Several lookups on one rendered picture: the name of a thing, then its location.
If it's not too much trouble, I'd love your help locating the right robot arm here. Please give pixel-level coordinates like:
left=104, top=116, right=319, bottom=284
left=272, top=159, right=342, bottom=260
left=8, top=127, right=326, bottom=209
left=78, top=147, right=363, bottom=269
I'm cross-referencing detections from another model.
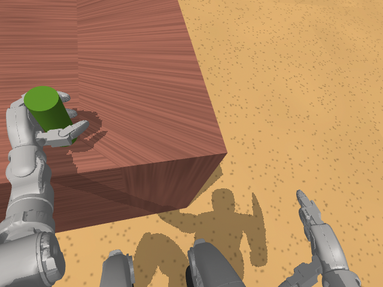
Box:
left=322, top=269, right=361, bottom=287

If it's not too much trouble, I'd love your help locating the left robot hand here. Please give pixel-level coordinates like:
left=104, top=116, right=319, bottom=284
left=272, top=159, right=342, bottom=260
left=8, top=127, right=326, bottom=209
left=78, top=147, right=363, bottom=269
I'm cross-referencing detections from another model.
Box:
left=6, top=91, right=89, bottom=150

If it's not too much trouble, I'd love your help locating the can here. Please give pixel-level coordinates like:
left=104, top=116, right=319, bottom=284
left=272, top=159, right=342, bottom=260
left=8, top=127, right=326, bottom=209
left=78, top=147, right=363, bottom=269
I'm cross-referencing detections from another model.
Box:
left=24, top=86, right=77, bottom=147

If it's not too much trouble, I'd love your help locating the left robot arm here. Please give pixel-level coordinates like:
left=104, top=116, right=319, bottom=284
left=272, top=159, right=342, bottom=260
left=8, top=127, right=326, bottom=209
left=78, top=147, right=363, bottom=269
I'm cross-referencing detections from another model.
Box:
left=0, top=145, right=65, bottom=287

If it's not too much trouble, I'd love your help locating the right robot hand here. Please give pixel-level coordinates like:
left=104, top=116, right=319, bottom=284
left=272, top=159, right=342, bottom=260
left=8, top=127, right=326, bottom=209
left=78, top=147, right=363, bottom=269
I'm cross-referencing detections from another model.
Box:
left=278, top=190, right=349, bottom=287

